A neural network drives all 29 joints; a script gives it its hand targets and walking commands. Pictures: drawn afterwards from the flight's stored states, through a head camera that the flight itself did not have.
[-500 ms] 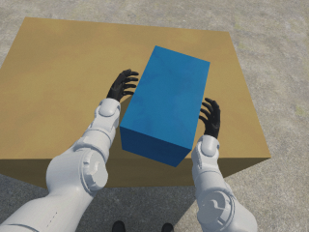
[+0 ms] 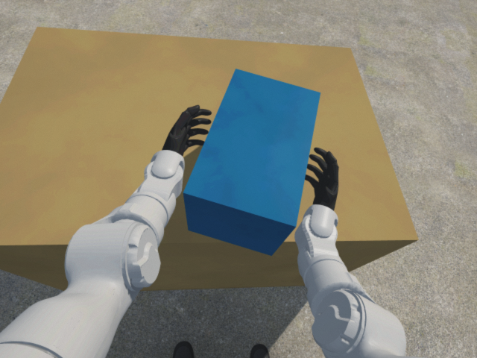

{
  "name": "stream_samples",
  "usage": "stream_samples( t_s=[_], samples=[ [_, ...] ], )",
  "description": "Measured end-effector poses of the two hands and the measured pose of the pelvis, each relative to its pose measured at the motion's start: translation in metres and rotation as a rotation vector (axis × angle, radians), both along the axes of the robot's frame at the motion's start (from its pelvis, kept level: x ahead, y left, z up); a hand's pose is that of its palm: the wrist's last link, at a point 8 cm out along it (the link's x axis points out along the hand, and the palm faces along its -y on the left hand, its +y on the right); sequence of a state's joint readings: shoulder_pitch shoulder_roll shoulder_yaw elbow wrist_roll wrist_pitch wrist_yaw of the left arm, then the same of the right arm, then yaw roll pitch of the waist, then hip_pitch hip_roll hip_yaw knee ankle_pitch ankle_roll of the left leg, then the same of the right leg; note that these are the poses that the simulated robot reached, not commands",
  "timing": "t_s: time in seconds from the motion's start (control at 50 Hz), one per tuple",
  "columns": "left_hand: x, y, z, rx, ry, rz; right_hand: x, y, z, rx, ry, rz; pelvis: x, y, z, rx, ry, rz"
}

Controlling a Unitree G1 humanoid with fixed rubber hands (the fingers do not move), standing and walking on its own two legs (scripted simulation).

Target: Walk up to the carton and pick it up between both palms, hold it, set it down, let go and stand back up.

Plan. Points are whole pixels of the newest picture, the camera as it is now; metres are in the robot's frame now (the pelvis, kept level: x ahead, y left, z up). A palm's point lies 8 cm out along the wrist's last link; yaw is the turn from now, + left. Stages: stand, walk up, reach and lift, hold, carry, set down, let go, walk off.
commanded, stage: reach and lift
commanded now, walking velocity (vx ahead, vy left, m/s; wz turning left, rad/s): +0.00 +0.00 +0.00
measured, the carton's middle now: (253, 162) +0.48 -0.05 -0.05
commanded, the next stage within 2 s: none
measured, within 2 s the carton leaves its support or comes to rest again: leaves its support in 0.32 s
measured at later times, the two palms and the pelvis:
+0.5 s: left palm (169, 138) +0.45 +0.11 +0.06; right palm (326, 183) +0.38 -0.15 +0.04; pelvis +0.00 +0.01 -0.01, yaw +1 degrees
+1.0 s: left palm (150, 119) +0.43 +0.13 +0.14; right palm (339, 163) +0.37 -0.14 +0.12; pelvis -0.01 +0.01 +0.01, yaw +1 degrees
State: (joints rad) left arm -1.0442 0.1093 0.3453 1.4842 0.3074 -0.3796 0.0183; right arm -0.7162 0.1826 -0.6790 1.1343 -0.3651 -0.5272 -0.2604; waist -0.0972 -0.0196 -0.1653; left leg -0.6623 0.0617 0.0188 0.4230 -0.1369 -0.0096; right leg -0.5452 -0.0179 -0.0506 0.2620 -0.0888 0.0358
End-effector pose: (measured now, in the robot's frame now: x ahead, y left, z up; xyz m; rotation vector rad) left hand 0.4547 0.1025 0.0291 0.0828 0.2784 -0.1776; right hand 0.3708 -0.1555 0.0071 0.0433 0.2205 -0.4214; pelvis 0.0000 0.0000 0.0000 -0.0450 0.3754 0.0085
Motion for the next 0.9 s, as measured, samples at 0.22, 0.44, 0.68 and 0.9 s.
stream_samples(
  t_s=[0.22, 0.44, 0.68, 0.9],
  samples=[
    [-0.002, 0.002, 0.003, 0.019, 0.000, 0.011, 0.001, 0.001, 0.001, 0.007, 0.007, 0.016, 0.000, 0.004, -0.002, -0.008, -0.002, 0.001],
    [-0.006, 0.008, 0.023, 0.048, -0.020, 0.047, 0.009, 0.004, 0.020, 0.039, -0.010, 0.050, 0.003, 0.005, -0.005, -0.016, -0.011, 0.013],
    [-0.005, 0.011, 0.085, 0.033, -0.084, 0.060, 0.015, 0.005, 0.090, 0.063, -0.077, 0.055, 0.003, 0.008, 0.001, 0.005, -0.167, 0.023],
    [-0.019, 0.026, 0.109, 0.003, -0.073, 0.108, 0.012, 0.018, 0.116, 0.059, -0.063, 0.091, -0.003, 0.011, 0.007, 0.015, -0.285, 0.009]
  ],
)
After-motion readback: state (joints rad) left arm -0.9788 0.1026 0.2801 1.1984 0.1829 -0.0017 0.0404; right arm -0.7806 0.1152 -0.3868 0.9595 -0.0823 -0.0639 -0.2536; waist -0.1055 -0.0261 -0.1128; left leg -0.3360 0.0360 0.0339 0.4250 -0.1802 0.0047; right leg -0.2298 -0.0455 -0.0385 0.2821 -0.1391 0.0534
